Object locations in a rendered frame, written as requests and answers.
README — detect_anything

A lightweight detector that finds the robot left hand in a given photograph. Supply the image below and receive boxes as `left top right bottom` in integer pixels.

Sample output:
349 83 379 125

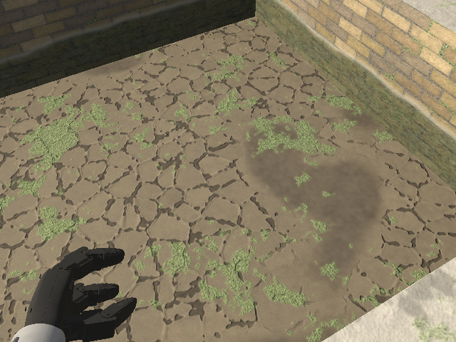
24 247 137 342

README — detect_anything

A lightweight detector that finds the left robot forearm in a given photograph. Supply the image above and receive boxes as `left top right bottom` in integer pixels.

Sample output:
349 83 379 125
11 323 66 342

